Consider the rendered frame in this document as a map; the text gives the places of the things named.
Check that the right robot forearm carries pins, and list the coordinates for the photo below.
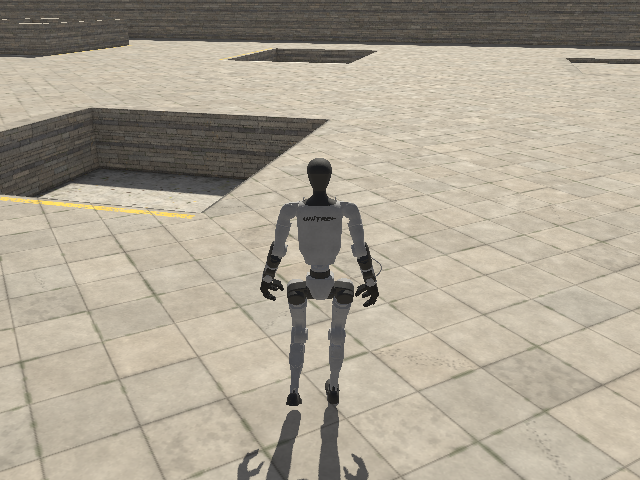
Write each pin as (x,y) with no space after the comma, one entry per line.
(366,267)

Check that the right robot hand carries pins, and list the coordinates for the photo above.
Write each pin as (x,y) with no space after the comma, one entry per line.
(373,291)

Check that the right robot shin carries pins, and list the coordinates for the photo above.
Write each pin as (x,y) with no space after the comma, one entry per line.
(336,356)

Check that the left robot upper arm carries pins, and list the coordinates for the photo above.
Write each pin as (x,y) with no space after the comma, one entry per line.
(287,212)

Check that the left robot forearm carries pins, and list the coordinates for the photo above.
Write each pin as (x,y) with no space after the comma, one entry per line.
(271,266)

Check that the left robot hand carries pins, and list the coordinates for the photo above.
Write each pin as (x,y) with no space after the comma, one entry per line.
(272,286)

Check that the right robot thigh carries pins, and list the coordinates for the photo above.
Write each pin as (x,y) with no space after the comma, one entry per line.
(343,297)

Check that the right robot upper arm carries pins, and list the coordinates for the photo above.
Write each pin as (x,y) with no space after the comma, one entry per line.
(351,211)

